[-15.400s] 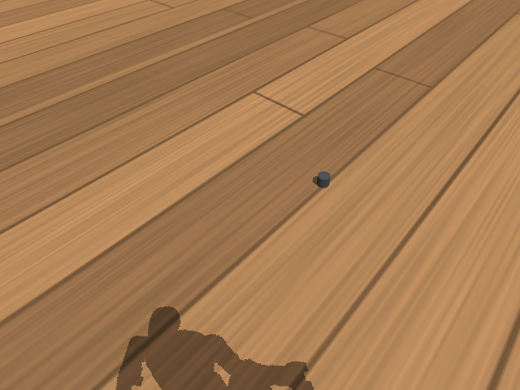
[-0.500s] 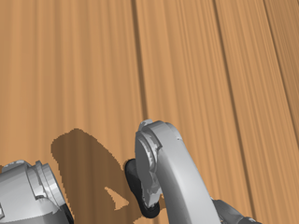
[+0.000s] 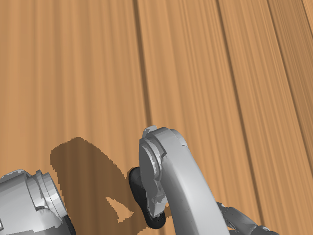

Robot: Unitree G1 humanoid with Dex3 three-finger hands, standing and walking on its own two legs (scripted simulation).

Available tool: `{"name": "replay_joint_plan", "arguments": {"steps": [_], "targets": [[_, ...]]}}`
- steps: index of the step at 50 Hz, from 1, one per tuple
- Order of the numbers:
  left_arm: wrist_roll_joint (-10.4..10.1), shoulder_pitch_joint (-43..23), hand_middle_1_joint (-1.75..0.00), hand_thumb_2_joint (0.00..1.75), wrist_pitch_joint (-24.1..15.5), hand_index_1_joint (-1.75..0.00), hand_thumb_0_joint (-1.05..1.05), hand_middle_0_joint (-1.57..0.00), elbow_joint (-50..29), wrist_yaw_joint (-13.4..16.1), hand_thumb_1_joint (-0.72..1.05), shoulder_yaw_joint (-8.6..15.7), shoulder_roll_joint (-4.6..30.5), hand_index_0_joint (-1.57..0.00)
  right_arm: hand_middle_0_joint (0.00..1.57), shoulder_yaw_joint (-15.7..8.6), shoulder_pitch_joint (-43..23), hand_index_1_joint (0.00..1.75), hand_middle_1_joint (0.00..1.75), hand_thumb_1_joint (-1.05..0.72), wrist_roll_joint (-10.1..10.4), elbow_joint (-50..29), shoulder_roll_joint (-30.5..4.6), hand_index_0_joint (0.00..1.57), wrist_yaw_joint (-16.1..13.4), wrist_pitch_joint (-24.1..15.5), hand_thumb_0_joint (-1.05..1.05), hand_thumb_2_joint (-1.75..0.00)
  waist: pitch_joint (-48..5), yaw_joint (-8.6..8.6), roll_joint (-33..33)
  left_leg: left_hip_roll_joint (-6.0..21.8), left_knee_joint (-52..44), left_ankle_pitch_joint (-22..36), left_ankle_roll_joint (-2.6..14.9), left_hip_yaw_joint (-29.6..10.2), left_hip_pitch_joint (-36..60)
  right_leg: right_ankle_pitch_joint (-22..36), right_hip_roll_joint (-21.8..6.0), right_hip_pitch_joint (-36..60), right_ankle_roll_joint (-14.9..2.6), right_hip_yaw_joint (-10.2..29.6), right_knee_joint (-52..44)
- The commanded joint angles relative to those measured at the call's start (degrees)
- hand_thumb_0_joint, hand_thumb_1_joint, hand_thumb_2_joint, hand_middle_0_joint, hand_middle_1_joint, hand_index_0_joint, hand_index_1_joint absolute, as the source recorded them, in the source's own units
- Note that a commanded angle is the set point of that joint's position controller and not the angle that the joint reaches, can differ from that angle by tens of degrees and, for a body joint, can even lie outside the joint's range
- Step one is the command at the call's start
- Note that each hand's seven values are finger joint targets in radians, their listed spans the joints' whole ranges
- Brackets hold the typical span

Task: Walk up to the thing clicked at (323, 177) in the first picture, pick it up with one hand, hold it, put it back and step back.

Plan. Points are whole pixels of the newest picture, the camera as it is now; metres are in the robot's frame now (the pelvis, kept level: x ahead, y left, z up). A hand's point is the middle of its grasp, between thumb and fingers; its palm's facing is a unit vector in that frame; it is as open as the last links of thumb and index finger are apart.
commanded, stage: close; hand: left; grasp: from above
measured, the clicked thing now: out of the picture +0.43 +0.33 -0.26
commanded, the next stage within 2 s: settle in 0.74 s
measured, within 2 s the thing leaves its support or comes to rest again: leaves its support in 1.10 s
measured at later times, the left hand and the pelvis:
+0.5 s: hand out of the picture +0.42 +0.32 -0.23, palm faces -0.38 -0.16 -0.91, open 8.5 cm; pelvis +0.00 +0.00 +0.00, yaw +0 degrees
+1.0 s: hand out of the picture +0.41 +0.32 -0.24, palm faces -0.41 -0.16 -0.90, open 8.2 cm; pelvis +0.00 +0.00 +0.00, yaw +0 degrees
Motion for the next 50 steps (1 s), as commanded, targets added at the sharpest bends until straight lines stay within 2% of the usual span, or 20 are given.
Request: {"name": "replay_joint_plan", "arguments": {"steps": [1,4,7,8,10,12,15,16,18,19,21,24,25,26,28,31,32,38,43,50], "targets": [[-1.23,-11.88,-0.9,0.7,-1.9,-0.85,0.0,-0.37,-5.87,-0.52,-0.04,-1.19,11.57,-0.42,0.2,-4.26,10.16,0.3,0.3,-0.89,0.48,-0.07,-17.24,0.2,-0.4,0.57,0.0,-0.9,-34.71,-1.77,26.63,0.94,-15.69,9.52,1.12,6.92,26.73,13.12,2.18,18.57,-4.14,-5.93,-12.57],[-0.93,-11.96,-0.91,0.69,-3.92,-0.85,0.0,-0.4,-6.88,-0.66,0.03,-3.03,10.47,-0.47,0.2,-3.49,9.61,0.3,0.3,-0.9,0.34,0.01,-16.81,0.2,-0.75,1.01,0.0,-0.9,-34.22,-1.94,26.92,0.86,-14.71,10.05,1.11,7.32,27.01,13.92,2.09,18.51,-3.95,-6.18,-12.17],[-0.6,-13.02,-0.91,0.68,-5.55,-0.84,0.0,-0.46,-10.62,1.05,0.13,-2.2,11.68,-0.53,0.2,-3.76,10.34,0.3,0.3,-0.89,0.03,0.53,-17.77,0.2,-1.02,1.36,0.0,-0.9,-36.72,-1.37,28.41,0.96,-15.12,12.01,0.79,7.18,29.4,15.39,2.42,19.63,-4.1,-6.6,-12.42],[-0.1,-12.44,-0.92,0.68,-5.63,-0.85,0.0,-0.47,-10.18,1.71,0.16,-3.14,10.55,-0.55,0.2,-3.59,9.56,0.3,0.3,-0.89,-0.08,0.72,-17.44,0.2,-1.05,1.32,0.0,-0.9,-36.59,-1.27,28.41,1.02,-14.97,12.32,0.65,7.11,29.53,15.72,2.42,19.51,-4.15,-6.7,-12.2],[0.3,-11.55,-0.93,0.66,-5.45,-0.84,0.0,-0.49,-9.24,3.39,0.21,-3.06,10.25,-0.58,0.2,-3.72,9.41,0.3,0.3,-0.89,-0.41,0.49,-18.01,0.2,-1.08,1.6,0.0,-0.9,-36.3,-1.57,27.16,1.15,-14.71,12.61,0.75,7.37,28.37,16.57,2.84,20.72,-3.97,-6.35,-13.04],[0.37,-11.75,-0.91,0.6,-4.75,-0.81,0.0,-0.51,-8.44,4.83,0.24,-4.75,8.35,-0.6,0.2,-3.76,9.26,0.3,0.3,-0.89,-0.5,1.38,-17.74,0.2,-1.04,1.7,0.0,-0.9,-34.77,-1.73,26.76,1.1,-15.19,10.87,0.78,7.43,27.23,14.66,2.81,19.48,-4.04,-6.32,-13.69],[0.73,-12.12,-0.89,0.58,-3.12,-0.79,0.0,-0.54,-8.2,6.46,0.29,-4.18,9.53,-0.64,0.2,-3.97,8.71,0.3,0.3,-0.89,-0.5,1.05,-18.17,0.2,-0.92,1.4,0.0,-0.9,-34.37,-1.95,26.41,1.18,-15.65,9.52,0.72,7.02,27.75,13.43,2.69,18.75,-4.12,-6.43,-13.66],[0.93,-12.12,-0.89,0.57,-2.57,-0.79,0.0,-0.56,-8.37,6.96,0.31,-2.98,10.38,-0.66,0.2,-4.18,9.1,0.3,0.3,-0.89,-0.39,0.45,-18.49,0.2,-0.74,1.31,0.0,-0.9,-34.4,-1.65,26.43,1.24,-16.13,9.78,0.72,6.72,27.8,13.56,2.71,18.16,-4.16,-6.73,-13.59],[0.64,-11.51,-0.88,0.61,-1.02,-0.79,0.0,-0.6,-6.31,7.13,0.34,-4.27,8.51,-0.69,0.2,-4.0,8.55,0.3,0.3,-0.9,-0.17,1.34,-18.03,0.2,-0.51,0.86,0.0,-0.9,-33.37,-1.62,26.12,1.22,-15.82,9.4,0.64,7.06,27.32,13.46,2.61,17.49,-4.04,-6.4,-13.51],[0.48,-11.93,-0.88,0.61,-0.64,-0.79,0.0,-0.61,-7.1,7.28,0.36,-3.39,9.79,-0.7,0.2,-4.16,8.6,0.3,0.3,-0.89,-0.32,0.18,-18.29,0.2,-0.35,0.63,0.0,-0.9,-33.89,-1.97,26.86,1.21,-15.95,9.3,0.73,7.33,27.1,13.43,2.88,18.71,-4.11,-6.05,-13.93],[-0.28,-11.65,-0.87,0.63,0.69,-0.79,0.0,-0.64,-6.24,6.49,0.38,-1.58,11.76,-0.73,0.2,-4.55,9.66,0.3,0.3,-0.9,0.18,0.34,-18.54,0.2,-0.3,0.51,0.0,-0.9,-33.8,-1.67,25.51,1.27,-15.43,9.82,1.03,7.53,25.99,13.78,2.7,18.71,-3.91,-5.67,-14.16],[-1.37,-12.78,-0.86,0.64,1.41,-0.78,0.0,-0.69,-5.02,3.51,0.42,-0.71,12.43,-0.77,0.2,-4.65,10.31,0.3,0.3,-0.9,0.72,0.0,-18.45,0.2,-0.32,-0.04,0.0,-0.9,-31.97,-2.18,26.19,1.06,-15.22,9.35,1.16,7.76,25.22,13.25,2.16,17.71,-3.95,-5.24,-13.5],[-1.69,-12.46,-0.85,0.64,1.22,-0.78,0.0,-0.71,-5.26,2.84,0.44,0.38,13.54,-0.78,0.2,-4.44,10.43,0.3,0.3,-0.9,0.83,0.32,-18.31,0.2,-0.38,-0.11,0.0,-0.9,-32.46,-1.6,26.02,1.0,-15.68,9.46,1.11,7.27,25.29,12.93,1.94,17.34,-3.99,-5.74,-13.34],[-1.74,-12.01,-0.84,0.63,1.07,-0.77,0.0,-0.72,-4.91,1.68,0.45,-0.26,12.41,-0.79,0.2,-4.32,10.84,0.3,0.3,-0.9,0.97,-0.14,-17.84,0.2,-0.33,-0.18,0.0,-0.9,-32.68,-2.15,25.88,0.94,-15.49,9.73,1.09,7.09,25.91,13.4,1.91,17.71,-3.96,-5.81,-12.88],[-1.89,-11.49,-0.84,0.61,-0.03,-0.76,0.0,-0.74,-5.79,0.5,0.48,-0.23,13.01,-0.82,0.2,-3.98,10.57,0.3,0.3,-0.9,0.93,-0.22,-17.52,0.2,-0.79,0.29,0.0,-0.9,-34.65,-1.49,26.55,1.04,-15.84,10.31,1.02,6.91,26.75,13.77,2.15,18.95,-4.08,-5.92,-13.05],[-1.56,-11.63,-0.87,0.59,-1.81,-0.77,0.0,-0.77,-6.62,-1.03,0.56,-2.09,11.91,-0.87,0.2,-3.83,9.85,0.3,0.3,-0.9,0.5,-0.42,-17.66,0.2,-0.91,0.91,0.0,-0.9,-35.0,-1.79,29.59,1.14,-16.6,10.94,0.53,6.62,28.65,14.45,2.28,18.91,-4.34,-6.53,-12.35],[-1.22,-12.07,-0.87,0.61,-2.3,-0.77,0.0,-0.78,-6.99,-1.45,0.56,-3.01,11.67,-0.87,0.2,-3.5,9.14,0.3,0.3,-0.9,0.71,-0.65,-17.43,0.2,-1.0,0.97,0.0,-0.9,-34.21,-1.73,27.92,1.11,-15.8,10.09,0.67,6.39,28.01,13.77,1.98,17.2,-4.13,-6.85,-11.94],[-0.5,-10.73,-0.86,0.68,-4.57,-0.78,0.0,-0.89,-6.52,-0.03,0.68,-3.5,10.77,-0.96,0.2,-2.27,10.91,0.3,0.3,-0.9,-0.03,-0.64,-17.46,0.2,-1.34,2.04,0.0,-0.9,-34.06,-2.06,25.9,0.99,-15.29,12.13,1.05,6.94,27.73,15.84,2.71,19.45,-3.86,-6.86,-13.08],[0.03,-11.29,-0.89,0.69,-4.51,-0.8,0.0,-0.96,-7.08,2.26,0.72,-3.98,10.57,-1.05,0.2,-2.2,9.32,0.3,0.3,-0.91,-0.36,-0.9,-17.26,0.2,-1.78,2.12,0.0,-0.9,-33.15,-1.92,26.75,1.22,-15.92,9.74,0.68,6.66,27.6,13.68,2.67,18.42,-4.18,-6.91,-12.96],[0.23,-13.97,-0.86,0.72,-1.79,-0.79,0.0,-1.02,-8.91,3.45,0.78,-1.03,13.65,-1.09,0.2,-2.79,10.72,0.3,0.3,-0.91,-0.39,-0.34,-17.71,0.2,-1.24,1.39,0.0,-0.9,-34.74,-2.16,28.24,1.24,-15.69,10.63,0.7,6.74,28.34,14.5,2.32,17.9,-3.96,-6.67,-12.77]]}}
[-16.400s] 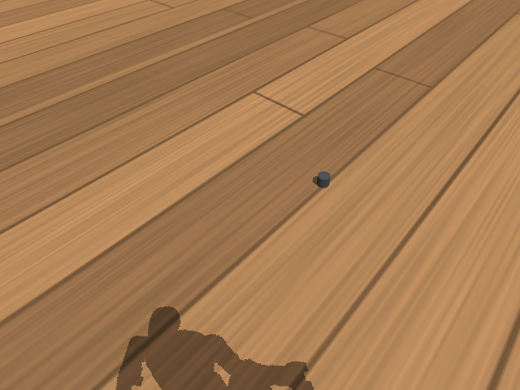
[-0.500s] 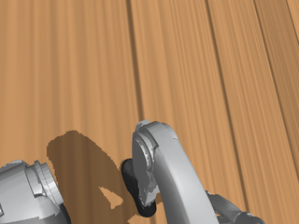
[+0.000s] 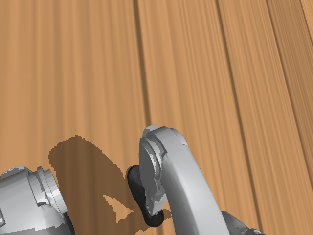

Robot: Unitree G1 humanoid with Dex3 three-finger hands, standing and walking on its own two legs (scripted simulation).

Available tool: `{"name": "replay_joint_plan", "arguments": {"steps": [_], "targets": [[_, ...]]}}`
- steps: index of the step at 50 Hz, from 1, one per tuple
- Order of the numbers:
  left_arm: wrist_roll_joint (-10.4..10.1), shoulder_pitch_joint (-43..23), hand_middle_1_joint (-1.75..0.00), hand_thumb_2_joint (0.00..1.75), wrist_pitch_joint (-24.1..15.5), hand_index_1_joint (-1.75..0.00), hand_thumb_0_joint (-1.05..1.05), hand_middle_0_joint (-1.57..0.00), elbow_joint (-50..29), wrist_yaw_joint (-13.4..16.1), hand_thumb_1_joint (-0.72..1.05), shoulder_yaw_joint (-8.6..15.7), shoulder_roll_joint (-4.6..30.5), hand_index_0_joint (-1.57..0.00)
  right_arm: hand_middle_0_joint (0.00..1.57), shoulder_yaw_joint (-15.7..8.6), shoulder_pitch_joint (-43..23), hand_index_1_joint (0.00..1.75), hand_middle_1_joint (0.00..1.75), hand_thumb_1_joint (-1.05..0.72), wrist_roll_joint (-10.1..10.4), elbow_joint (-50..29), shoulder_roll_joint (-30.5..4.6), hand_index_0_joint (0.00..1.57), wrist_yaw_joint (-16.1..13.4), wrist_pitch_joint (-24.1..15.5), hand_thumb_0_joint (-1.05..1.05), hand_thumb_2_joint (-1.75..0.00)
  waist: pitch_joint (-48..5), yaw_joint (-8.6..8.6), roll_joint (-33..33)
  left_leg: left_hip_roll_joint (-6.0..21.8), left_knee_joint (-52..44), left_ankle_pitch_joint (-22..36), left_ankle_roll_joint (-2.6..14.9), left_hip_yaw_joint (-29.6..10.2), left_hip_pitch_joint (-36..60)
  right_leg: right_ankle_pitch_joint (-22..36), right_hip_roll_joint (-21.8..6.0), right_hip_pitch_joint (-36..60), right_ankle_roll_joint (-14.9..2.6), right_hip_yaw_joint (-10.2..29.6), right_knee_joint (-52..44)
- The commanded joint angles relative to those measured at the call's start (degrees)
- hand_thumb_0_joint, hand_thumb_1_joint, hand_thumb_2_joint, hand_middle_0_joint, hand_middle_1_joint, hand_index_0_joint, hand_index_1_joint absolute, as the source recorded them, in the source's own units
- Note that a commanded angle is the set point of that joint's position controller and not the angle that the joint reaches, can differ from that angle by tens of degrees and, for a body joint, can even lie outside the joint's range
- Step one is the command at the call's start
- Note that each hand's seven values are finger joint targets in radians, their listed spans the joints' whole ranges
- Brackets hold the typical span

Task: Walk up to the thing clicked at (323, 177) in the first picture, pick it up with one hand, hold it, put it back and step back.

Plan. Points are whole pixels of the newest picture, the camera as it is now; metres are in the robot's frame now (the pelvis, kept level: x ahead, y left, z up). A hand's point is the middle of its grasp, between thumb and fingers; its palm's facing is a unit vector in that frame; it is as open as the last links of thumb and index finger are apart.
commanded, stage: settle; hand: left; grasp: from above
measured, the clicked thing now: out of the picture +0.43 +0.34 -0.27
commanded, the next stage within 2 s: lift in 0.86 s
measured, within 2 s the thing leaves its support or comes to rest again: leaves its support in 0.10 s
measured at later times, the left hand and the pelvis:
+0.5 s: hand out of the picture +0.41 +0.34 -0.16, palm faces -0.41 -0.14 -0.90, open 8.1 cm; pelvis +0.00 -0.01 +0.02, yaw +4 degrees
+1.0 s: hand out of the picture +0.41 +0.34 -0.10, palm faces -0.41 -0.11 -0.90, open 8.0 cm; pelvis +0.00 -0.01 +0.04, yaw +7 degrees
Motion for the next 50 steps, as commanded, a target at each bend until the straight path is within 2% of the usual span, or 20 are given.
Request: {"name": "replay_joint_plan", "arguments": {"steps": [1,4,7,8,9,10,12,13,15,16,18,19,20,23,25,28,32,40,47,50], "targets": [[-0.8,-15.48,-0.86,0.73,1.79,-0.79,0.0,-1.03,-7.53,2.48,0.79,1.88,14.05,-1.1,0.2,-6.45,9.51,0.3,0.3,-0.91,0.94,0.82,-19.85,0.2,-0.21,-0.42,0.0,-0.9,-35.35,-2.59,29.35,1.01,-15.69,9.36,0.89,7.56,26.46,12.77,1.95,16.76,-4.04,-5.68,-12.31],[-0.87,-14.16,-0.85,0.71,3.15,-0.78,0.0,-1.03,-7.36,1.24,0.78,3.6,14.92,-1.1,0.2,-7.74,10.27,0.3,0.3,-0.91,1.28,0.88,-19.67,0.2,-0.25,-0.37,0.0,-0.9,-35.62,-1.67,30.73,0.93,-16.43,8.01,0.71,7.99,26.19,11.22,1.74,16.17,-4.34,-5.06,-12.21],[-1.2,-13.57,-0.83,0.71,3.58,-0.76,0.0,-1.03,-14.98,-0.67,0.77,5.78,15.37,-1.09,0.2,-9.4,11.79,0.3,0.3,-0.91,1.67,1.2,-19.33,0.2,0.35,-0.37,0.0,-0.9,-42.87,0.46,35.58,0.58,-16.58,13.05,0.33,8.54,30.53,15.02,1.53,16.86,-4.67,-5.24,-11.04],[-2.13,-12.28,-0.83,0.69,3.97,-0.75,0.0,-1.01,-15.63,-1.61,0.76,4.09,11.58,-1.08,0.2,-10.25,11.38,0.3,0.3,-0.91,2.18,0.85,-18.79,0.2,0.59,-0.41,0.0,-0.9,-43.49,0.51,36.02,0.54,-16.79,13.91,0.06,8.4,31.98,15.78,1.35,15.75,-4.79,-5.37,-10.64],[-2.76,-10.17,-0.82,0.66,4.34,-0.74,0.0,-0.99,-15.64,-2.24,0.73,4.51,11.31,-1.06,0.2,-10.9,11.27,0.3,0.3,-0.91,2.63,1.67,-18.79,0.2,0.61,-0.01,0.0,-0.9,-44.44,1.55,36.44,0.67,-17.47,14.55,-0.03,8.52,32.05,16.17,1.55,15.54,-4.92,-5.28,-10.84],[-3.19,-10.77,-0.81,0.66,4.51,-0.74,0.0,-0.98,-15.26,-3.3,0.73,2.04,7.98,-1.06,0.2,-11.18,11.08,0.3,0.3,-0.91,3.15,1.33,-18.29,0.2,0.79,0.12,0.0,-0.9,-42.29,0.65,35.54,0.46,-16.98,13.71,0.24,8.96,29.75,15.78,1.49,14.29,-4.8,-5.04,-11.07],[-3.16,-9.24,-0.82,0.63,5.28,-0.74,0.0,-0.95,-16.22,-5.1,0.7,2.91,7.63,-1.03,0.2,-12.77,13.56,0.3,0.3,-0.9,3.52,1.99,-18.79,0.2,0.92,0.83,0.0,-0.9,-41.77,1.1,33.41,0.16,-17.8,13.66,0.52,9.32,28.77,15.63,1.34,14.21,-4.79,-4.63,-11.81],[-3.92,-8.64,-0.82,0.63,5.4,-0.73,0.0,-0.94,-19.36,-5.85,0.69,4.23,8.75,-1.02,0.2,-13.19,14.08,0.3,0.3,-0.9,4.11,2.63,-17.96,0.2,0.81,1.34,0.0,-0.9,-44.25,2.6,34.77,0.19,-18.18,14.68,0.52,9.64,30.16,16.18,1.34,14.61,-4.95,-4.22,-12.1],[-5.98,-11.44,-0.8,0.62,5.18,-0.72,0.0,-0.91,-23.31,-8.19,0.64,-1.58,0.76,-0.99,0.2,-13.6,12.07,0.3,0.3,-0.9,5.55,1.12,-16.92,0.2,0.82,1.97,0.0,-0.9,-46.24,2.5,34.21,0.13,-19.23,13.8,0.7,9.73,30.5,15.66,1.05,13.85,-5.17,-3.93,-12.84],[-5.72,-10.11,-0.81,0.6,5.4,-0.73,0.0,-0.89,-22.01,-9.04,0.63,-2.34,0.57,-0.97,0.2,-13.63,12.37,0.3,0.3,-0.9,6.18,0.73,-16.71,0.2,0.81,2.46,0.0,-0.9,-45.14,2.54,31.88,0.01,-18.98,13.05,1.23,10.23,28.54,15.4,1.38,14.68,-5.06,-3.25,-13.74],[-5.29,-8.88,-0.8,0.58,5.55,-0.71,0.0,-0.87,-22.42,-9.74,0.61,1.99,6.65,-0.95,0.2,-15.11,14.96,0.3,0.3,-0.9,7.39,1.87,-17.52,0.2,0.01,3.98,0.0,-0.9,-44.7,4.02,28.29,-0.34,-18.74,11.87,1.92,10.67,25.77,13.96,1.17,14.89,-4.94,-2.14,-14.57],[-4.93,-10.16,-0.79,0.58,5.26,-0.71,0.0,-0.88,-23.99,-10.32,0.63,1.62,5.24,-0.97,0.2,-15.22,15.53,0.3,0.3,-0.9,7.11,1.71,-16.86,0.2,-0.18,4.56,0.0,-0.9,-45.74,3.71,28.33,-0.54,-18.94,12.08,1.89,11.07,25.65,13.92,0.91,16.03,-4.94,-1.74,-14.75],[-5.32,-11.44,-0.8,0.59,5.05,-0.71,0.0,-0.89,-24.14,-11.26,0.64,-1.68,0.13,-0.98,0.2,-14.98,14.58,0.3,0.3,-0.9,7.48,0.84,-15.57,0.2,-0.27,4.96,0.0,-0.9,-45.45,3.35,26.69,-0.58,-19.11,11.07,1.98,11.03,25.78,13.0,0.87,15.34,-5.03,-1.54,-15.3],[-5.55,-14.02,-0.78,0.6,4.22,-0.71,0.0,-0.9,-24.24,-12.87,0.61,-3.1,-0.24,-0.96,0.2,-14.78,14.07,0.3,0.3,-0.91,8.74,0.35,-14.64,0.2,-1.36,6.17,0.0,-0.9,-43.24,3.39,22.77,-1.01,-19.59,7.04,2.57,11.05,22.6,7.61,0.98,14.71,-5.13,-0.05,-17.03],[-4.06,-14.57,-0.77,0.58,3.53,-0.7,0.0,-0.91,-24.65,-13.07,0.64,0.0,5.1,-0.98,0.2,-14.94,13.65,0.3,0.3,-0.9,8.69,-0.22,-15.08,0.2,-2.4,6.66,0.0,-0.9,-43.26,4.39,22.53,-1.28,-19.97,5.79,2.58,11.37,22.3,5.51,0.65,14.84,-5.08,0.17,-17.55],[-4.05,-14.39,-0.74,0.58,3.1,-0.67,0.0,-0.94,-23.57,-14.04,0.66,-2.03,0.98,-1.01,0.2,-15.16,13.65,0.3,0.3,-0.9,8.96,-0.38,-13.73,0.2,-3.39,7.47,0.0,-0.9,-43.01,4.3,20.91,-1.47,-20.94,4.88,2.46,11.65,23.12,3.77,0.57,14.28,-5.31,0.75,-18.48],[-3.52,-13.69,-0.73,0.6,3.21,-0.68,0.0,-0.94,-24.53,-14.11,0.63,-0.69,3.16,-0.99,0.2,-15.47,13.79,0.3,0.3,-0.9,9.4,-0.32,-13.03,0.2,-4.76,8.51,0.0,-0.9,-47.39,6.54,22.7,-1.58,-21.49,8.16,2.31,12.81,25.22,6.88,0.42,16.73,-5.41,1.69,-18.47],[-4.04,-15.99,-0.71,0.65,4.54,-0.68,0.0,-0.98,-29.01,-16.15,0.66,-2.45,0.07,-1.02,0.2,-16.9,15.87,0.3,0.3,-0.9,10.13,0.06,-12.59,0.2,-6.62,10.42,0.0,-0.9,-49.95,5.61,23.29,-1.78,-23.61,10.98,2.4,13.58,29.5,11.71,-0.45,17.08,-5.2,1.05,-19.65],[-4.72,-16.72,-0.74,0.69,4.52,-0.71,0.0,-1.0,-30.86,-18.76,0.7,-2.93,-0.13,-1.04,0.2,-17.45,16.12,0.3,0.3,-0.91,10.8,-0.57,-11.87,0.2,-8.05,11.8,0.0,-0.9,-49.44,6.0,22.03,-1.98,-25.35,8.19,2.66,13.82,29.04,8.43,-0.74,17.01,-5.47,1.96,-21.47],[-5.16,-14.83,-0.72,0.65,4.55,-0.69,0.0,-1.01,-31.25,-19.53,0.64,-2.06,1.2,-1.04,0.2,-17.61,15.99,0.3,0.3,-0.92,11.14,-0.89,-11.54,0.2,-8.61,12.13,0.0,-0.91,-49.6,7.83,21.87,-2.06,-26.63,7.46,2.56,14.44,29.83,6.74,-0.86,18.26,-5.61,2.73,-22.62]]}}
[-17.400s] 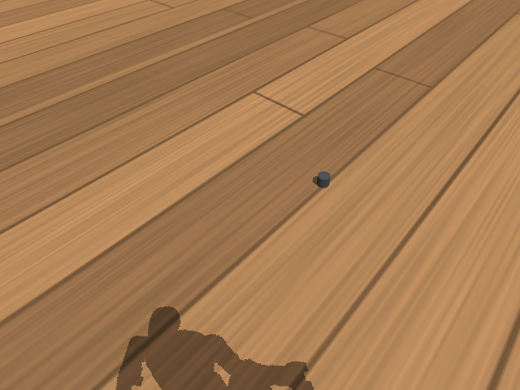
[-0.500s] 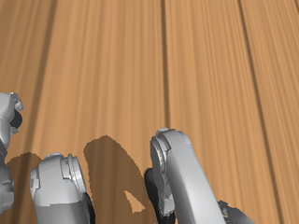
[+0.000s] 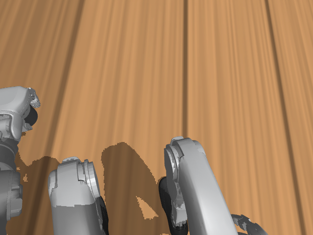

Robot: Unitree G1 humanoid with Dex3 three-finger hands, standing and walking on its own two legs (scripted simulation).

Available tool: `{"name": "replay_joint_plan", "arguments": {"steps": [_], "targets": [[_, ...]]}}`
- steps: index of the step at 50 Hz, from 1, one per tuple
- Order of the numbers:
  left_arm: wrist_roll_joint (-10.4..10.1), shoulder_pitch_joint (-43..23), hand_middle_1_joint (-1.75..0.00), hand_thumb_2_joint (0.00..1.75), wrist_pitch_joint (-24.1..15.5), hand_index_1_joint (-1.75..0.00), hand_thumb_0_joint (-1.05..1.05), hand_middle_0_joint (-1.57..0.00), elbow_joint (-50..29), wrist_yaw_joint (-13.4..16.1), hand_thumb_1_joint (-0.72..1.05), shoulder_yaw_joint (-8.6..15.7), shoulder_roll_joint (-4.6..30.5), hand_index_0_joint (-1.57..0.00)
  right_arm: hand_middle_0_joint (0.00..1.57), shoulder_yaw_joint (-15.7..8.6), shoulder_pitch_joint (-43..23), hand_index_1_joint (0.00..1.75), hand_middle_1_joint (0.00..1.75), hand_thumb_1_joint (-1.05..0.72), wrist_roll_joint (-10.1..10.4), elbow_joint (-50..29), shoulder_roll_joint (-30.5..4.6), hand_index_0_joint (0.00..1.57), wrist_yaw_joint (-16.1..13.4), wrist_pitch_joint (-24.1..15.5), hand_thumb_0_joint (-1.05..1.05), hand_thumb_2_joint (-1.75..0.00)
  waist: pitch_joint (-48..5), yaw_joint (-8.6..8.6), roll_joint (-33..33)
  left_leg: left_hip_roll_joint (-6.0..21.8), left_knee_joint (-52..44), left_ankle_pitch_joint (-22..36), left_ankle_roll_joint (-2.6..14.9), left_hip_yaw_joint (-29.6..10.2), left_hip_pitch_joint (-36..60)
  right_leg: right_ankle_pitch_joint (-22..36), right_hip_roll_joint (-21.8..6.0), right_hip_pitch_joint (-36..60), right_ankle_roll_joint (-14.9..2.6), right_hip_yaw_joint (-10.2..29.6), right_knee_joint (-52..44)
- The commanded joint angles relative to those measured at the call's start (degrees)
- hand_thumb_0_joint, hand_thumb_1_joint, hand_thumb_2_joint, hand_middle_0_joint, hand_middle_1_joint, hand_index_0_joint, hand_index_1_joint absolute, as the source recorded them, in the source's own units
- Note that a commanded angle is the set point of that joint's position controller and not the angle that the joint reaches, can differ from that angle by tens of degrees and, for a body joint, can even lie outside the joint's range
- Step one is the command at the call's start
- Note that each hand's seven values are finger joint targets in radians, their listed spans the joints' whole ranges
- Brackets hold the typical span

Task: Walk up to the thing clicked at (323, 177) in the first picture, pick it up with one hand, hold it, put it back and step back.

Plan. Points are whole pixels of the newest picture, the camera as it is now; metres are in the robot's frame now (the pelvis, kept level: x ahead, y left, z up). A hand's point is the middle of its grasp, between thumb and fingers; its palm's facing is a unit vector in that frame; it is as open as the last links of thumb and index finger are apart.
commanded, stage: lift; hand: left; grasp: from above
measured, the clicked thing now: (20, 113) +0.47 +0.31 -0.16
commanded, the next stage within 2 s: hold in 1.66 s
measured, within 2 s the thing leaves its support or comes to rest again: neither
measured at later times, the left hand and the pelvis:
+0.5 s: hand out of the picture +0.41 +0.30 -0.03, palm faces -0.43 -0.07 -0.90, open 8.0 cm; pelvis +0.00 +0.00 +0.07, yaw +2 degrees
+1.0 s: hand out of the picture +0.35 +0.29 +0.17, palm faces -0.39 -0.13 -0.91, open 8.0 cm; pelvis +0.01 +0.00 +0.25, yaw +6 degrees
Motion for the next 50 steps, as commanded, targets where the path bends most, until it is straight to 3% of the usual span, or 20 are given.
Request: {"name": "replay_joint_plan", "arguments": {"steps": [1,8,14,15,18,19,20,24,26,30,31,33,35,39,41,43,44,46,48,50], "targets": [[-1.3,-17.6,-0.73,0.67,0.39,-0.68,0.0,-0.98,-9.9,0.83,0.66,2.06,14.06,-1.03,0.2,-4.79,10.65,0.3,0.3,-0.91,0.68,-1.89,-13.32,0.2,-1.25,0.24,0.0,-0.9,-38.01,0.09,13.96,-1.54,-15.09,4.36,2.5,6.74,28.3,6.97,1.94,19.47,-3.78,-2.75,-16.79],[-2.65,-15.23,-0.75,0.62,2.02,-0.69,0.0,-0.91,-14.36,-2.06,0.6,2.28,13.27,-0.97,0.2,-6.36,11.31,0.3,0.3,-0.91,2.38,-2.41,-13.29,0.2,-2.07,1.4,0.0,-0.9,-40.28,1.79,14.82,-1.67,-19.44,5.64,2.42,6.5,33.12,9.51,1.27,20.14,-3.97,-2.92,-18.24],[-4.0,-12.23,-0.79,0.61,2.31,-0.71,0.0,-0.89,-22.34,-4.87,0.61,2.03,12.4,-0.97,0.2,-7.63,11.21,0.3,0.3,-0.91,3.77,-4.29,-12.7,0.2,-3.13,2.61,0.0,-0.9,-41.14,2.84,13.96,-1.72,-23.58,3.72,2.64,6.18,36.3,7.43,1.1,22.79,-3.84,-2.13,-22.24],[-4.41,-10.39,-0.79,0.62,2.61,-0.71,0.0,-0.89,-22.02,-5.58,0.6,0.56,10.22,-0.97,0.2,-7.43,11.03,0.3,0.3,-0.91,3.86,-4.73,-12.12,0.2,-3.27,2.79,0.0,-0.9,-40.45,2.42,13.2,-1.64,-24.09,3.9,2.65,6.37,36.16,7.55,1.23,23.81,-3.79,-2.07,-23.08],[-5.46,-9.15,-0.79,0.63,2.72,-0.72,0.0,-0.87,-26.8,-6.83,0.58,0.94,11.05,-0.95,0.2,-7.99,10.56,0.3,0.3,-0.91,4.62,-5.55,-12.01,0.2,-4.18,3.37,0.0,-0.9,-40.87,3.4,12.39,-1.66,-26.37,2.4,2.73,6.24,37.4,5.58,1.22,25.17,-3.73,-1.42,-25.46],[-6.04,-8.23,-0.81,0.62,2.82,-0.73,0.0,-0.86,-27.71,-7.18,0.58,0.19,9.59,-0.94,0.2,-7.98,10.32,0.3,0.3,-0.91,4.73,-5.91,-11.56,0.2,-4.4,3.41,0.0,-0.9,-40.79,3.4,12.48,-1.67,-27.0,2.75,2.74,6.43,37.76,6.01,1.28,26.09,-3.71,-1.34,-26.24],[-6.19,-6.85,-0.81,0.63,3.12,-0.73,0.0,-0.86,-28.21,-7.52,0.59,0.9,10.27,-0.95,0.2,-8.2,10.18,0.3,0.3,-0.91,4.99,-6.03,-11.81,0.2,-4.71,3.53,0.0,-0.9,-40.68,4.05,11.46,-1.59,-28.23,2.07,2.76,5.68,39.15,5.53,1.22,25.74,-3.68,-1.48,-26.67],[-7.24,-3.68,-0.81,0.6,3.99,-0.72,0.0,-0.86,-32.39,-8.64,0.6,0.01,8.73,-0.95,0.2,-8.57,9.04,0.3,0.3,-0.91,5.96,-7.21,-11.33,0.2,-5.75,4.01,0.0,-0.9,-39.17,4.56,11.34,-1.44,-32.79,0.41,2.63,5.05,41.75,4.8,1.16,28.11,-3.49,-1.22,-29.64],[-8.17,-3.77,-0.81,0.6,4.41,-0.73,0.0,-0.86,-36.18,-9.14,0.59,-0.94,7.58,-0.95,0.2,-8.59,8.63,0.3,0.3,-0.91,6.27,-7.96,-10.73,0.2,-6.31,4.16,0.0,-0.9,-40.94,4.48,10.85,-1.52,-33.9,1.51,2.69,5.74,44.01,5.29,1.27,31.04,-3.47,-0.67,-32.19],[-8.91,0.29,-0.82,0.57,5.8,-0.72,0.0,-0.84,-40.07,-9.61,0.57,-0.03,8.25,-0.93,0.2,-9.03,7.37,0.3,0.3,-0.91,7.08,-8.7,-10.41,0.2,-7.56,4.57,0.0,-0.9,-41.65,5.95,10.5,-1.48,-38.25,2.17,2.52,5.55,49.34,5.75,1.06,35.2,-3.27,-0.1,-36.08],[-9.07,2.14,-0.8,0.58,6.17,-0.71,0.0,-0.84,-40.29,-9.71,0.58,0.26,7.8,-0.93,0.2,-9.05,7.22,0.3,0.3,-0.91,7.29,-8.76,-10.42,0.2,-7.83,4.68,0.0,-0.9,-40.7,6.25,10.43,-1.49,-40.08,2.04,2.39,4.92,50.35,6.01,0.85,36.26,-3.19,-0.21,-36.52],[-9.55,2.71,-0.79,0.58,6.9,-0.71,0.0,-0.86,-42.17,-10.17,0.58,-1.52,5.43,-0.94,0.2,-8.95,6.4,0.3,0.3,-0.91,7.53,-9.08,-9.48,0.2,-8.41,4.79,0.0,-0.9,-38.83,5.38,9.69,-1.32,-42.48,1.32,2.41,4.97,52.19,5.77,0.92,38.05,-3.01,0.1,-39.24],[-10.05,4.79,-0.79,0.57,7.68,-0.7,0.0,-0.86,-44.03,-10.27,0.59,-0.6,6.06,-0.95,0.2,-9.06,5.83,0.3,0.3,-0.91,7.93,-9.24,-9.4,0.2,-9.04,4.99,0.0,-0.9,-39.99,6.22,8.83,-1.38,-44.87,2.61,2.37,5.18,55.6,6.51,0.9,42.02,-2.94,0.54,-41.87],[-11.07,8.45,-0.8,0.61,9.18,-0.72,0.0,-0.89,-46.53,-11.28,0.62,-2.69,3.57,-0.98,0.2,-8.62,4.67,0.3,0.3,-0.91,8.39,-9.69,-8.33,0.2,-10.15,5.21,0.0,-0.9,-37.77,6.32,8.47,-1.18,-49.7,4.65,2.27,6.11,60.97,8.26,0.97,47.91,-2.74,1.21,-47.21],[-11.41,9.78,-0.81,0.62,9.61,-0.73,0.0,-0.89,-48.2,-11.45,0.62,-1.73,4.04,-0.98,0.2,-8.59,4.63,0.3,0.3,-0.91,8.73,-9.51,-8.29,0.2,-10.87,5.31,0.0,-0.9,-37.73,6.79,8.01,-1.12,-52.83,5.02,2.21,5.76,63.94,8.61,0.78,51.04,-2.61,1.42,-49.71],[-11.67,11.94,-0.81,0.61,10.15,-0.73,0.0,-0.9,-48.28,-11.78,0.63,-4.09,1.2,-0.98,0.2,-8.13,4.08,0.3,0.3,-0.91,8.92,-9.86,-7.49,0.2,-11.45,5.45,0.0,-0.9,-34.96,6.35,7.38,-1.11,-55.76,5.28,2.14,6.08,66.72,8.92,0.96,53.82,-2.6,1.58,-52.92],[-12.02,11.94,-0.81,0.61,10.32,-0.72,0.0,-0.91,-49.54,-11.73,0.64,-2.6,2.76,-0.99,0.2,-8.13,3.65,0.3,0.3,-0.91,9.05,-9.66,-7.68,0.2,-11.8,5.4,0.0,-0.9,-34.91,6.91,7.01,-0.92,-57.33,5.07,2.13,6.02,68.54,8.73,0.9,55.54,-2.58,1.88,-54.46],[-12.11,12.85,-0.8,0.62,10.66,-0.73,0.0,-0.91,-48.8,-11.87,0.62,-4.39,0.39,-0.98,0.2,-7.79,3.57,0.3,0.3,-0.91,9.21,-9.2,-6.97,0.2,-12.35,5.18,0.0,-0.9,-32.01,6.54,6.72,-0.96,-60.33,5.35,2.0,6.18,70.7,9.04,1.0,58.24,-2.57,2.09,-57.24],[-11.98,15.13,-0.81,0.63,10.84,-0.74,0.0,-0.9,-48.03,-11.54,0.61,-3.34,1.31,-0.97,0.2,-7.74,3.4,0.3,0.3,-0.91,9.45,-8.98,-6.93,0.2,-13.0,4.94,0.0,-0.9,-29.0,7.21,5.06,-0.95,-63.3,4.77,1.99,6.2,72.3,7.85,1.02,61.05,-2.53,2.57,-60.7],[-12.02,14.32,-0.8,0.64,10.75,-0.73,0.0,-0.9,-46.93,-11.61,0.61,-5.73,-1.45,-0.97,0.2,-7.4,3.12,0.3,0.3,-0.91,9.52,-8.69,-6.33,0.2,-13.45,4.53,0.0,-0.9,-25.44,6.32,5.38,-0.87,-66.6,3.92,1.81,5.99,74.21,7.23,1.09,62.75,-2.58,2.93,-63.44]]}}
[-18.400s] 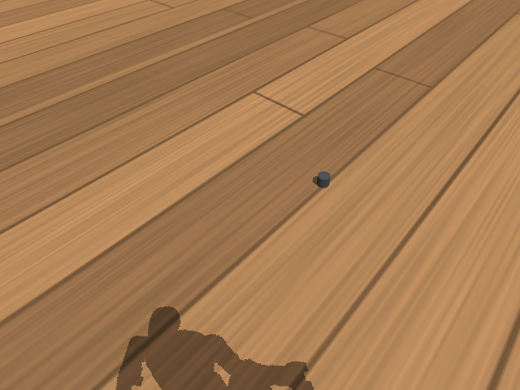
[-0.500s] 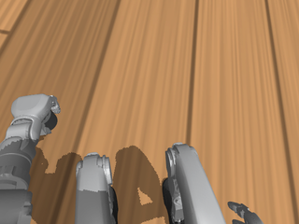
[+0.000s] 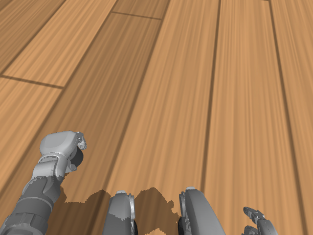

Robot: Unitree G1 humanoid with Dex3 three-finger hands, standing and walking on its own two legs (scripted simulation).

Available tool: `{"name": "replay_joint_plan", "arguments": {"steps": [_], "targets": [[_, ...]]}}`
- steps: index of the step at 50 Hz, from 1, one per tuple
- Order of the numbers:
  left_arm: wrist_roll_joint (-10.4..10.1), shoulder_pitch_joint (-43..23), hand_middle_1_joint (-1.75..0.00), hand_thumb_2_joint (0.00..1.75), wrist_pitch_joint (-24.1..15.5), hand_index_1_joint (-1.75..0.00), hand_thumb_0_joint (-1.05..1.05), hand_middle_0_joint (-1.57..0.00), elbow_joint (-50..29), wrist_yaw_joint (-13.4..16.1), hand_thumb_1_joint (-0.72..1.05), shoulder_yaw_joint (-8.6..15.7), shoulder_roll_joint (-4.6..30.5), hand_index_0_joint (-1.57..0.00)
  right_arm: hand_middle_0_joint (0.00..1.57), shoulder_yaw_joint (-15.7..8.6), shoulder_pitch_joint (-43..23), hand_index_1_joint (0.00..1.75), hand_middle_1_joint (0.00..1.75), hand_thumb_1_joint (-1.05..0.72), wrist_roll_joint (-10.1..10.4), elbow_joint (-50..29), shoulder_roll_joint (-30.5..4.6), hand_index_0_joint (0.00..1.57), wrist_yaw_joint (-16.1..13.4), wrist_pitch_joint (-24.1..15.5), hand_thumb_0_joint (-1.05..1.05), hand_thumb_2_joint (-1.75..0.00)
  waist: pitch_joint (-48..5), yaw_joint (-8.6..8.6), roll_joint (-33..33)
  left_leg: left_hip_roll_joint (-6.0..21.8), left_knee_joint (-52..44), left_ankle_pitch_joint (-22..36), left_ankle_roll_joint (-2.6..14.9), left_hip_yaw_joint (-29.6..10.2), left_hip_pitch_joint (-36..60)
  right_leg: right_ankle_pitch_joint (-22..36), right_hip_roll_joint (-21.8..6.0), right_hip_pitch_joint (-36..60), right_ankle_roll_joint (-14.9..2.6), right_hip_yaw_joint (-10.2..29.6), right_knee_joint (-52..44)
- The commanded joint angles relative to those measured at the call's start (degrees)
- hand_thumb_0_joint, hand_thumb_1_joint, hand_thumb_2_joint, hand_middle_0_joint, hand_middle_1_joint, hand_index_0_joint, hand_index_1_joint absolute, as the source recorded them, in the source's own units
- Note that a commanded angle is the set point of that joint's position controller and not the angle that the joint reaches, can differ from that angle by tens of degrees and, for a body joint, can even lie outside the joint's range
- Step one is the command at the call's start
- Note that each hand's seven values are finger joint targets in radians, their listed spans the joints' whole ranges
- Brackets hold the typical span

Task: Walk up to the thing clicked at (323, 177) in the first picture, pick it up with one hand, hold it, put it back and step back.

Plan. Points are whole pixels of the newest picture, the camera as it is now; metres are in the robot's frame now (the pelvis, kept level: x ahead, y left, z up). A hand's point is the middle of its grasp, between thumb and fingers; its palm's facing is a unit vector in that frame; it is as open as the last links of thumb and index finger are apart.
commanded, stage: lift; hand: left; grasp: from above
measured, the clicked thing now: (68, 154) +0.38 +0.26 -0.10
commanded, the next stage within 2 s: hold in 0.66 s
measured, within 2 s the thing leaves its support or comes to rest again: neither
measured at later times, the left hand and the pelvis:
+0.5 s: hand (53, 137) +0.36 +0.23 +0.05, palm faces -0.42 -0.09 -0.90, open 8.0 cm; pelvis +0.04 +0.00 +0.13, yaw +1 degrees
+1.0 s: hand (44, 118) +0.38 +0.23 +0.11, palm faces -0.43 -0.07 -0.90, open 8.0 cm; pelvis +0.07 +0.00 +0.17, yaw +0 degrees
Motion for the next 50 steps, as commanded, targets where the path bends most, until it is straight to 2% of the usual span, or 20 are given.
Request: {"name": "replay_joint_plan", "arguments": {"steps": [1,2,5,8,10,11,14,17,23,25,26,29,30,36,38,40,43,44,47,50], "targets": [[0.4,-15.9,-0.81,0.65,0.3,-0.74,0.0,-0.9,-7.5,2.23,0.61,3.16,10.66,-0.97,0.2,-3.2,2.99,0.3,0.3,-0.91,0.39,-4.5,-9.1,0.2,-1.78,-2.19,0.0,-0.9,-17.72,-1.35,2.58,-1.85,-21.75,-1.66,1.34,0.14,25.12,1.14,2.34,15.81,-2.21,0.57,-20.75],[0.39,-15.11,-0.82,0.64,0.17,-0.75,0.0,-0.9,-7.11,2.43,0.61,4.65,12.0,-0.97,0.2,-3.36,3.13,0.3,0.3,-0.91,0.43,-4.13,-9.22,0.2,-1.96,-2.55,0.0,-0.91,-17.71,-0.82,2.33,-1.8,-22.62,-0.9,1.29,0.31,26.19,1.34,2.27,17.78,-2.21,0.85,-21.92],[0.43,-14.36,-0.82,0.63,-0.21,-0.74,0.0,-0.89,-5.52,2.46,0.61,2.42,9.34,-0.97,0.2,-3.31,3.43,0.3,0.3,-0.91,0.49,-4.35,-8.56,0.2,-2.25,-3.35,0.0,-0.91,-16.36,-0.66,1.54,-2.23,-25.92,1.54,1.3,1.2,29.3,2.76,2.31,22.71,-2.23,1.62,-26.34],[0.52,-15.5,-0.82,0.61,-0.75,-0.74,0.0,-0.87,-5.1,3.17,0.58,3.2,10.0,-0.94,0.2,-3.42,4.24,0.3,0.3,-0.91,0.51,-3.71,-8.67,0.2,-2.43,-4.0,0.0,-0.91,-16.19,-0.4,1.77,-2.29,-29.36,3.5,1.16,1.37,33.49,4.63,2.35,26.54,-2.15,1.97,-29.72],[1.21,-15.66,-0.82,0.61,-0.88,-0.74,0.0,-0.87,-3.71,3.56,0.58,1.11,7.43,-0.95,0.2,-3.41,4.53,0.3,0.3,-0.91,0.32,-3.36,-8.55,0.2,-2.47,-4.31,0.0,-0.91,-15.3,-0.48,2.71,-2.07,-31.65,5.47,0.87,1.29,36.89,7.08,2.52,27.6,-2.19,1.55,-31.06],[1.34,-14.4,-0.82,0.62,-0.78,-0.74,0.0,-0.88,-2.4,3.98,0.58,1.74,7.57,-0.95,0.2,-3.48,4.9,0.3,0.3,-0.91,0.33,-3.26,-8.64,0.2,-2.46,-4.43,0.0,-0.91,-15.16,-0.16,2.01,-1.97,-32.66,6.67,0.76,1.08,38.45,8.14,2.62,28.92,-2.15,1.29,-31.76],[1.47,-15.67,-0.82,0.62,-0.39,-0.75,0.0,-0.87,-1.64,4.79,0.57,0.43,6.39,-0.94,0.2,-3.64,5.99,0.3,0.3,-0.91,0.17,-2.41,-8.58,0.2,-2.38,-4.51,0.0,-0.91,-15.07,-0.49,1.03,-2.32,-34.57,12.82,0.79,1.83,41.84,13.8,2.59,33.54,-1.97,1.51,-34.77],[1.61,-15.46,-0.8,0.66,-0.02,-0.75,0.0,-0.89,-0.68,5.51,0.57,1.43,7.49,-0.95,0.2,-3.85,6.21,0.3,0.3,-0.91,0.06,-2.45,-8.92,0.2,-2.13,-4.39,0.0,-0.91,-14.66,0.24,1.54,-2.47,-37.52,15.62,0.62,2.31,46.01,16.35,2.33,36.99,-1.82,1.4,-37.54],[1.25,-14.5,-0.8,0.65,0.44,-0.74,0.0,-0.91,0.6,5.46,0.61,0.94,6.5,-0.97,0.2,-3.88,5.78,0.3,0.3,-0.91,0.09,-3.17,-8.84,0.2,-1.56,-3.89,0.0,-0.9,-10.79,0.83,0.56,-2.77,-43.27,15.71,0.6,2.57,49.84,16.48,2.06,41.87,-1.52,1.71,-43.11],[1.1,-13.53,-0.8,0.65,0.36,-0.73,0.0,-0.91,0.97,5.27,0.61,-0.01,4.91,-0.98,0.2,-3.71,5.64,0.3,0.3,-0.91,0.07,-3.45,-8.56,0.2,-1.4,-3.87,0.0,-0.9,-9.51,0.68,0.17,-2.78,-45.07,14.88,0.54,2.55,50.87,15.62,2.1,42.78,-1.56,1.83,-44.68],[0.96,-13.6,-0.78,0.65,0.15,-0.72,0.0,-0.93,-0.03,5.44,0.62,0.75,6.0,-0.99,0.2,-3.85,5.31,0.3,0.3,-0.91,0.13,-3.75,-8.65,0.2,-1.45,-3.83,0.0,-0.9,-9.64,1.29,0.18,-2.9,-45.9,15.09,0.58,2.7,51.82,15.83,2.03,44.21,-1.5,1.86,-45.74],[1.08,-14.51,-0.8,0.64,0.03,-0.73,0.0,-0.91,-1.02,5.35,0.62,0.7,6.17,-0.99,0.2,-3.99,5.44,0.3,0.3,-0.91,0.22,-3.78,-8.72,0.2,-1.42,-3.71,0.0,-0.9,-10.27,0.86,0.03,-3.0,-47.29,17.42,0.59,3.05,54.36,18.23,1.94,46.16,-1.34,2.35,-47.33],[0.95,-14.93,-0.81,0.64,0.08,-0.74,0.0,-0.91,-0.97,5.23,0.62,-0.05,5.37,-0.98,0.2,-3.95,5.42,0.3,0.3,-0.91,0.21,-3.74,-8.6,0.2,-1.44,-3.72,0.0,-0.9,-9.85,0.66,-0.25,-2.98,-47.75,17.99,0.62,3.11,54.86,18.78,1.96,46.8,-1.26,2.32,-47.86],[0.63,-15.12,-0.83,0.69,0.18,-0.76,0.0,-0.9,-1.85,5.11,0.61,-0.69,4.69,-0.98,0.2,-4.08,4.86,0.3,0.3,-0.91,0.37,-3.63,-8.7,0.2,-1.31,-3.57,0.0,-0.9,-8.79,1.01,-0.45,-3.1,-51.07,19.38,0.46,3.65,58.49,19.83,2.01,49.86,-1.32,2.26,-50.79],[0.51,-13.98,-0.84,0.67,0.23,-0.76,0.0,-0.89,-2.02,4.97,0.61,0.63,6.08,-0.97,0.2,-4.44,4.89,0.3,0.3,-0.91,0.53,-3.5,-9.03,0.2,-1.36,-3.47,0.0,-0.9,-9.31,1.75,-0.39,-3.1,-51.9,20.93,0.33,3.73,59.9,20.93,2.18,51.38,-1.37,2.23,-51.3],[0.61,-14.88,-0.81,0.67,0.27,-0.74,0.0,-0.88,-2.48,4.44,0.59,-0.9,4.57,-0.95,0.2,-4.23,4.33,0.3,0.3,-0.91,0.52,-3.64,-8.65,0.2,-1.33,-3.33,0.0,-0.9,-8.5,1.14,-0.48,-3.08,-52.54,22.24,0.34,3.86,60.59,22.36,2.23,51.5,-1.37,2.26,-51.85],[1.47,-13.11,-0.78,0.62,0.42,-0.71,0.0,-0.87,-1.22,3.38,0.57,-0.35,5.79,-0.94,0.2,-4.49,4.53,0.3,0.3,-0.91,0.78,-3.38,-9.05,0.2,-1.36,-3.15,0.0,-0.9,-8.26,1.84,-0.79,-3.03,-53.66,24.54,0.26,4.09,62.16,23.87,2.36,52.88,-1.62,2.19,-52.47],[1.29,-14.78,-0.79,0.61,0.06,-0.71,0.0,-0.86,-3.57,3.0,0.58,-0.31,6.13,-0.94,0.2,-4.59,4.19,0.3,0.3,-0.91,0.77,-3.48,-9.03,0.2,-1.35,-3.03,0.0,-0.9,-9.49,1.93,-0.29,-3.0,-53.78,25.87,0.24,4.09,63.22,25.05,2.45,53.88,-1.56,2.34,-52.68],[0.81,-14.07,-0.79,0.63,0.15,-0.72,0.0,-0.86,-3.51,2.0,0.57,-1.33,4.65,-0.94,0.2,-4.42,3.76,0.3,0.3,-0.91,0.9,-4.06,-9.01,0.2,-1.24,-2.78,0.0,-0.9,-7.65,1.73,-1.1,-3.02,-54.78,26.53,0.34,4.26,64.13,25.8,2.43,54.41,-1.54,2.15,-53.64],[0.63,-13.02,-0.8,0.65,-0.14,-0.73,0.0,-0.87,-3.71,1.19,0.58,-0.56,5.42,-0.94,0.2,-4.38,3.63,0.3,0.3,-0.91,0.95,-4.39,-9.05,0.2,-1.12,-2.62,0.0,-0.9,-7.37,2.0,-1.73,-3.16,-55.36,26.69,0.43,4.47,64.12,25.98,2.38,55.87,-1.45,2.29,-54.31]]}}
